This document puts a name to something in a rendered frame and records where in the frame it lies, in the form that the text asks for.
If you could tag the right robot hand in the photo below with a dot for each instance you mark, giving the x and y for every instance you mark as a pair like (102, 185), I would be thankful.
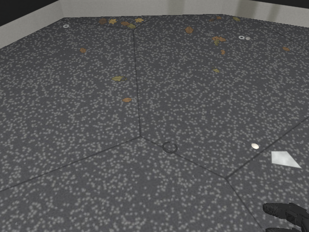
(291, 212)

